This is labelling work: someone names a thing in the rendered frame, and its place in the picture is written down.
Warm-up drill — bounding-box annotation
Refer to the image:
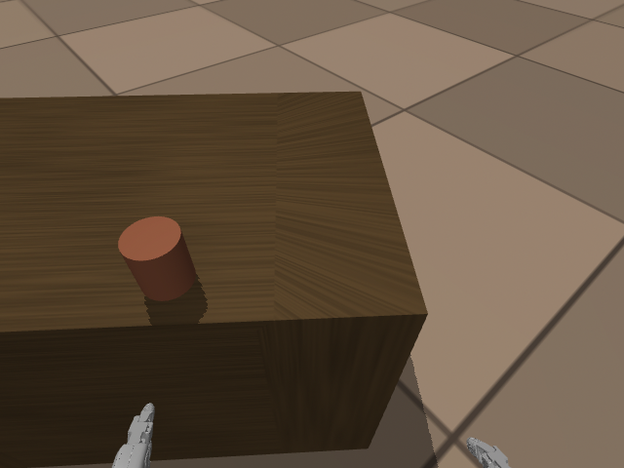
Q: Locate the right robot hand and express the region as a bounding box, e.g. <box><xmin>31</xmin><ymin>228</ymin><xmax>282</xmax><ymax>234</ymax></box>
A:
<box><xmin>467</xmin><ymin>437</ymin><xmax>511</xmax><ymax>468</ymax></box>

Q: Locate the can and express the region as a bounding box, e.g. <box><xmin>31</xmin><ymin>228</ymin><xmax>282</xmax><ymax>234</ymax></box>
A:
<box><xmin>118</xmin><ymin>216</ymin><xmax>196</xmax><ymax>301</ymax></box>

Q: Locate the left robot hand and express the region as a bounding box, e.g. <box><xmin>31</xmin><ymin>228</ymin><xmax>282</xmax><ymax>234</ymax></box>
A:
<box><xmin>112</xmin><ymin>403</ymin><xmax>155</xmax><ymax>468</ymax></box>

